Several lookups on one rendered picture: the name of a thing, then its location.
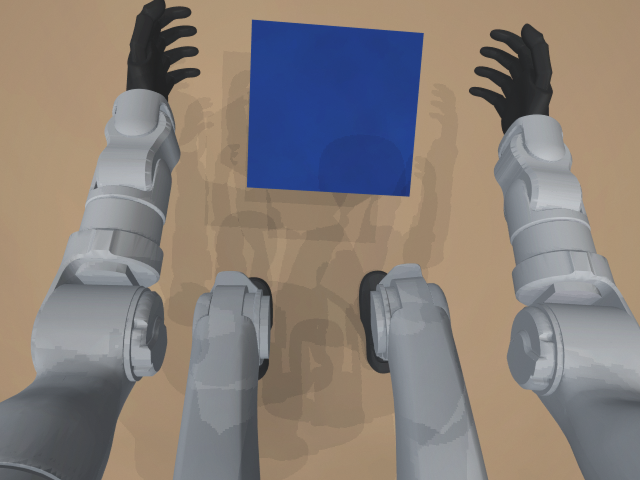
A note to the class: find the left robot forearm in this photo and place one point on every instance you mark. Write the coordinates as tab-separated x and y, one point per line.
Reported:
118	242

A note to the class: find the right robot forearm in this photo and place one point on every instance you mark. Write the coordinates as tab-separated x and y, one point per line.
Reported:
555	256

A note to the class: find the carton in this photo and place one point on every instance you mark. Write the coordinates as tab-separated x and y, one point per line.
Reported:
332	109

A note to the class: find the right robot shin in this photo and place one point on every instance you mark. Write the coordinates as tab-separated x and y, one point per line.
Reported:
414	270

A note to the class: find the robot shin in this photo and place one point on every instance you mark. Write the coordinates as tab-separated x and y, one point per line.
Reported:
414	270
223	278

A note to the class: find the robot right upper arm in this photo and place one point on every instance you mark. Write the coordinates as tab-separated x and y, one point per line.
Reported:
583	362

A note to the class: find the robot left upper arm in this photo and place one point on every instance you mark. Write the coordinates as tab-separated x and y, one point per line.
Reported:
93	342

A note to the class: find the right robot hand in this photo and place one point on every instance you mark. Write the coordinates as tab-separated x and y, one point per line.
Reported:
529	91

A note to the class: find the left robot hand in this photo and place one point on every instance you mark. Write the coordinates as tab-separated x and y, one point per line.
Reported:
147	62

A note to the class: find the left robot shin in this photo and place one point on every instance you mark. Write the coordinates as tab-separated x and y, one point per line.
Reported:
223	278

